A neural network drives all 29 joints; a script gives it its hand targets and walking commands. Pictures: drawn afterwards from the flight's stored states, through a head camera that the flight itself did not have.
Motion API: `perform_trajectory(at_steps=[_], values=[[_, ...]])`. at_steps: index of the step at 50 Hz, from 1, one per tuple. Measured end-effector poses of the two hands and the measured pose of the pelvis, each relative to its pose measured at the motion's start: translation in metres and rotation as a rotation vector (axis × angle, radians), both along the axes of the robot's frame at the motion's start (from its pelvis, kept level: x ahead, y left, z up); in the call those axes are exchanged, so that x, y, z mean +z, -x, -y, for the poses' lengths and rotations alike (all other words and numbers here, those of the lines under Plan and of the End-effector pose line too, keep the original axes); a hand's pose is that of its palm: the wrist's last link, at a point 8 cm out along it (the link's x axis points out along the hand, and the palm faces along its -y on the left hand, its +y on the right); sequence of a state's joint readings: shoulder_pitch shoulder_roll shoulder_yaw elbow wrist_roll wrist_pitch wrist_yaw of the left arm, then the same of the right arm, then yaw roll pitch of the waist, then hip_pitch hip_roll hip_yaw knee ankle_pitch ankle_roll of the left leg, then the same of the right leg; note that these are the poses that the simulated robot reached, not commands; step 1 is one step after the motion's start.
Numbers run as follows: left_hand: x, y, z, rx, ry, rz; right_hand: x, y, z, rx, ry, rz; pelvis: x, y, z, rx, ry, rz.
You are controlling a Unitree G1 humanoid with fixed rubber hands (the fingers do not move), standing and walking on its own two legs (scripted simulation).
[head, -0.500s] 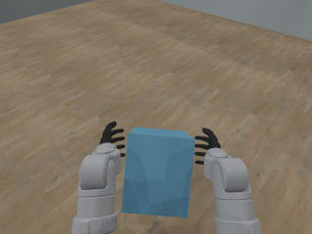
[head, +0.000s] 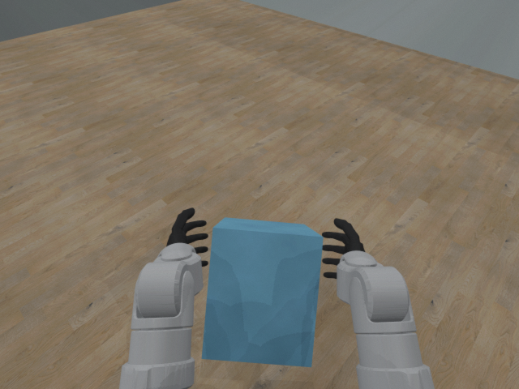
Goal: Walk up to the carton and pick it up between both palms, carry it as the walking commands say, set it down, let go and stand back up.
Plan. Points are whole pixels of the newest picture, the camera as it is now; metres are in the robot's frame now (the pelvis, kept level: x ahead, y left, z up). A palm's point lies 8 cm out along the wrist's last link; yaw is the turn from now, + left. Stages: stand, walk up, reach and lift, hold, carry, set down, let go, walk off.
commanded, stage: carry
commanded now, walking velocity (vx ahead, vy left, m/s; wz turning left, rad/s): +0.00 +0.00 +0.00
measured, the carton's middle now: (261, 280) +0.34 +0.01 -0.05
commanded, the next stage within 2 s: hold in 0.86 s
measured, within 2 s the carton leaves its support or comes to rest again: neither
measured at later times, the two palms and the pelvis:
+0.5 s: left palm (165, 251) +0.31 +0.15 +0.09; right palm (335, 256) +0.30 -0.10 +0.08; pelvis +0.01 +0.02 +0.00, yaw +0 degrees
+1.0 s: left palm (178, 262) +0.32 +0.14 +0.05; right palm (335, 267) +0.31 -0.11 +0.03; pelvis +0.01 +0.01 +0.00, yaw +4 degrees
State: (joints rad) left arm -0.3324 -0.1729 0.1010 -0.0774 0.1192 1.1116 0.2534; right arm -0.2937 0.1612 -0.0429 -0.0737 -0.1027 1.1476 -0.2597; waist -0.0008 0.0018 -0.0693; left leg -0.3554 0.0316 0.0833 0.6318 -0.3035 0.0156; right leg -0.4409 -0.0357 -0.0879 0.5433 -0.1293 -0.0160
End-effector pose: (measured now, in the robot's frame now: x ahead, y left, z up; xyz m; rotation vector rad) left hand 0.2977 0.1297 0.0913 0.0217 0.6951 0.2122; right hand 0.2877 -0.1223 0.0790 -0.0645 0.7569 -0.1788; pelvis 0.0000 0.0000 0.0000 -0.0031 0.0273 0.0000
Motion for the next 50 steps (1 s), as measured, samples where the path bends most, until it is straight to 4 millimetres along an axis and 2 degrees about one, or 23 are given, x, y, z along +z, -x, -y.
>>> perform_trajectory(at_steps=[13, 28, 43, 45, 48, 50], values=[[-0.002, -0.012, -0.012, -0.002, 0.003, 0.013, 0.001, -0.011, -0.011, -0.001, 0.0, 0.015, 0.0, -0.011, -0.011, 0.002, 0.004, 0.007], [-0.003, -0.009, -0.027, 0.022, 0.011, 0.022, 0.003, -0.015, -0.025, 0.036, 0.008, 0.025, 0.001, -0.014, -0.017, 0.006, 0.002, 0.02], [-0.007, -0.015, -0.019, 0.003, -0.005, 0.003, -0.003, -0.018, -0.018, 0.015, 0.001, 0.008, 0.001, -0.015, -0.016, -0.001, -0.004, 0.017], [-0.013, -0.019, -0.019, -0.023, -0.002, 0.007, -0.01, -0.022, -0.015, 0.033, -0.008, 0.016, 0.001, -0.013, -0.015, 0.002, 0.001, 0.049], [-0.037, -0.023, -0.014, -0.04, -0.021, -0.027, -0.038, -0.028, -0.013, 0.041, 0.015, -0.018, 0.002, -0.012, -0.013, 0.04, 0.013, 0.107], [-0.045, -0.019, -0.014, -0.042, -0.034, -0.042, -0.049, -0.026, -0.013, 0.038, 0.023, -0.034, 0.004, -0.014, -0.011, 0.064, 0.014, 0.123]])
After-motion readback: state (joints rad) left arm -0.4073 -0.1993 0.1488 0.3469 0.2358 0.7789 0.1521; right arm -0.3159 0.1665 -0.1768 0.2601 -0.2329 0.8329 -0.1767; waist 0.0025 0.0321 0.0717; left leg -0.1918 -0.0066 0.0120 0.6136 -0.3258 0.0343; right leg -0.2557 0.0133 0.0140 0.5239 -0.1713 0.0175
